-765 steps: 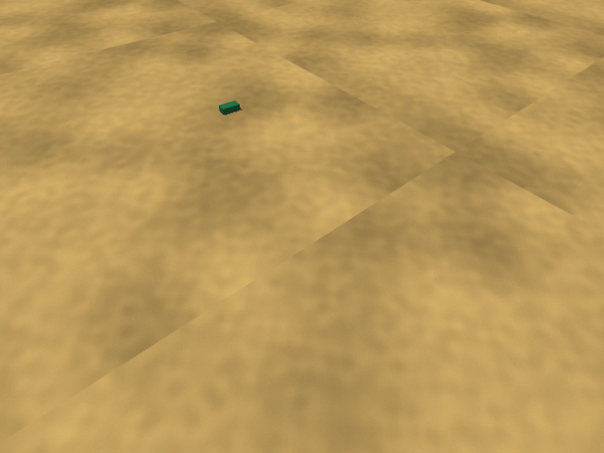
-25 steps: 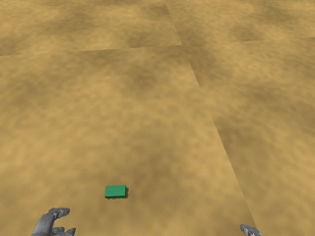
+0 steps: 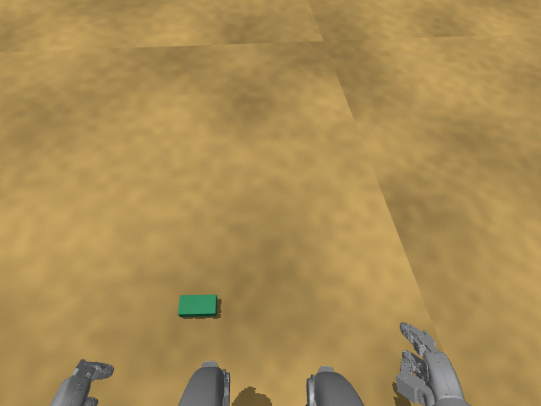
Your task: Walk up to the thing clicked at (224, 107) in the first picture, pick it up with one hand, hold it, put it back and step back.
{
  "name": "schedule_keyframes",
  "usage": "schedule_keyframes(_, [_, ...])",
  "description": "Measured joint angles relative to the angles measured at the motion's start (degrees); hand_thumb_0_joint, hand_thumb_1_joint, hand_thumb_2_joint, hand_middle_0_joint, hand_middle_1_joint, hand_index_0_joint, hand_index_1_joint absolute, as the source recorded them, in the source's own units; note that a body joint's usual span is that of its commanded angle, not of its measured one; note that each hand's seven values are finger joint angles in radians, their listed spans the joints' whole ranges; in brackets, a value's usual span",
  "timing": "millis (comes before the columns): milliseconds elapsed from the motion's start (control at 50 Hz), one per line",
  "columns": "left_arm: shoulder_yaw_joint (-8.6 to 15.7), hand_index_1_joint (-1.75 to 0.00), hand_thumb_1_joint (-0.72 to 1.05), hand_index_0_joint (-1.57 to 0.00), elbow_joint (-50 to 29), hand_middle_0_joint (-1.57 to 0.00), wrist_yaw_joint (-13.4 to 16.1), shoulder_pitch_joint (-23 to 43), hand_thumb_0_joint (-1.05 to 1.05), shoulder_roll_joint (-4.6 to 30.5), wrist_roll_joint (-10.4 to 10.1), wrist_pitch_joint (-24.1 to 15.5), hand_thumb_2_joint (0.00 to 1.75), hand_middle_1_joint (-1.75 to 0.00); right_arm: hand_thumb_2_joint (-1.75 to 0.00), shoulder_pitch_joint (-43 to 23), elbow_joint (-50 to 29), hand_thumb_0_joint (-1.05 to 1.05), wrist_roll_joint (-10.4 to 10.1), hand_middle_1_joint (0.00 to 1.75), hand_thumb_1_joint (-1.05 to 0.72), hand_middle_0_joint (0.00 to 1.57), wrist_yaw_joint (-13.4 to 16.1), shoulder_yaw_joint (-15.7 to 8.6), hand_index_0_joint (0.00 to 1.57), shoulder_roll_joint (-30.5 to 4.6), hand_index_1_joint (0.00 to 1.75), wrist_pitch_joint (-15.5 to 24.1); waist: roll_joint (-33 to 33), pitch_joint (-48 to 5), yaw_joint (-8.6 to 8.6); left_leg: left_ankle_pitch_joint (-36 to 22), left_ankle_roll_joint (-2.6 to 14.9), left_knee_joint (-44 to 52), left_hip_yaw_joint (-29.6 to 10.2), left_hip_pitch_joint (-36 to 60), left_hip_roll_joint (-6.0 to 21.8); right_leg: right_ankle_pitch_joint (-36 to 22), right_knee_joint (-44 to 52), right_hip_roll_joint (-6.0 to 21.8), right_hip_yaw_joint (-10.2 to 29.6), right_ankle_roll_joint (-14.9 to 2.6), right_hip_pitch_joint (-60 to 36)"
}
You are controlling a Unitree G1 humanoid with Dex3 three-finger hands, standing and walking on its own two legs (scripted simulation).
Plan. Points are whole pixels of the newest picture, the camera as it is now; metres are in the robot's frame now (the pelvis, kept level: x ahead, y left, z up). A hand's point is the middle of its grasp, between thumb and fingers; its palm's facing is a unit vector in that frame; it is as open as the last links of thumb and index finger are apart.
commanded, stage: rise first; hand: left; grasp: from above
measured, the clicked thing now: (198, 305) +0.43 +0.21 -0.66
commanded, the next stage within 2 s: none
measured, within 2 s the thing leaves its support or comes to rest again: neither
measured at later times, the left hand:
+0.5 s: hand (141, 356) +0.24 +0.27 -0.34, palm faces -0.46 -0.41 -0.78, open 14.0 cm
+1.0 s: hand (160, 328) +0.32 +0.27 -0.46, palm faces -0.47 -0.08 -0.88, open 14.2 cm
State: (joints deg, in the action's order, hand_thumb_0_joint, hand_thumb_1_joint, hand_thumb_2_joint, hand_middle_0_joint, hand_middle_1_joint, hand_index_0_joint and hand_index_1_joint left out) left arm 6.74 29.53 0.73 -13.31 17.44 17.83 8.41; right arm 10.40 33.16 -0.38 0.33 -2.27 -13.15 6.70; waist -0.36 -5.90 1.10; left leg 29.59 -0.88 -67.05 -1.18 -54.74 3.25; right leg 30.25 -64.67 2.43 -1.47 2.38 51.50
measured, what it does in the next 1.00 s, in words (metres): lowers itself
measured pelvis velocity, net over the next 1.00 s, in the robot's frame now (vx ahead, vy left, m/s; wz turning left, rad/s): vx -0.09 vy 0.00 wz -0.09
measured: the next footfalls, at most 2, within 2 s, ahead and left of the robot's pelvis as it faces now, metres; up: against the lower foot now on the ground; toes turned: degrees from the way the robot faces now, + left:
none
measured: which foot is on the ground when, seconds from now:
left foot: down 0.00-1.00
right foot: down 0.00-1.00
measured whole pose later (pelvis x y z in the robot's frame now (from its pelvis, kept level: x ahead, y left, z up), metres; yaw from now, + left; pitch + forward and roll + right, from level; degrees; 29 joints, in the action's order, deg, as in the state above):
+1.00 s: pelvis -0.09 +0.00 -0.31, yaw -5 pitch +31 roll -6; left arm 5.7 67.3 18.0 37.9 36.0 66.1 -14.0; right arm 8.1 44.6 5.1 -4.9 -2.4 -15.0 2.2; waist 0.2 -5.5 6.6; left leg 36.4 -1.5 -129.3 -7.7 -124.8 2.3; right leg 38.4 -126.6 0.4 -1.3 2.7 119.9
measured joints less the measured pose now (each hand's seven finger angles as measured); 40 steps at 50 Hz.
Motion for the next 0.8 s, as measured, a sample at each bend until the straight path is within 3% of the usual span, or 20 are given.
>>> schedule_keyframes(60, [-0.42,-1.02,-0.51,-0.12,-0.61,-0.13,0.13,0.16,0.00,0.60,1.51,0.14,0.96,-1.01,-0.91,-0.61,-0.91,0.01,0.14,0.30,-0.91,0.20,-0.16,0.36,0.20,-0.05,0.30,0.89,-0.09,-0.89,0.10,0.97,-0.03,-3.14,-0.39,-3.68,-0.08,1.10,-3.14,0.08,-0.16,-0.02,3.51])
schedule_keyframes(120, [-0.43,-1.02,-0.52,-0.11,1.26,-0.13,0.45,2.37,0.00,1.71,4.27,-1.28,0.96,-1.01,-0.91,-1.50,-1.63,0.01,0.30,0.30,-0.91,0.20,-0.57,0.58,0.20,-0.39,0.30,1.98,0.02,-1.88,0.22,2.21,-0.07,-7.54,-0.67,-8.97,-0.21,2.59,-7.81,0.22,-0.10,-0.08,8.80])
schedule_keyframes(300, [-0.74,-1.02,-0.51,-0.12,7.42,-0.13,3.80,13.49,0.00,5.41,15.76,-10.08,0.96,-1.00,-0.90,-5.20,0.38,0.01,0.37,0.30,-0.89,0.20,-2.10,-0.25,0.20,-2.31,0.30,3.74,0.57,-4.54,0.26,6.67,-0.44,-25.37,-1.45,-30.10,-0.49,7.86,-26.59,0.37,0.68,-0.07,30.09])
schedule_keyframes(560, [-0.89,-1.01,-0.51,-0.12,17.89,-0.14,8.32,33.74,0.00,10.44,29.58,-16.04,0.99,-1.00,-0.90,-6.77,6.32,0.01,1.61,0.30,-0.90,0.20,-3.35,-1.68,0.20,-2.81,0.30,0.87,-0.55,-2.59,-0.11,8.11,-1.06,-45.83,-3.70,-54.18,-0.16,9.53,-47.14,-0.90,0.74,-0.48,54.04])
schedule_keyframes(800, [-0.67,-1.02,-0.52,-0.10,29.68,-0.10,12.82,44.92,0.00,15.34,40.95,-20.78,1.02,-1.01,-0.90,-3.00,10.13,0.01,3.43,0.30,-0.89,0.20,-4.39,-1.17,0.20,-1.92,0.30,-3.24,-0.24,-0.41,2.73,7.27,-0.93,-56.93,-5.52,-65.36,-0.49,8.49,-57.31,-1.70,0.42,-0.02,64.43])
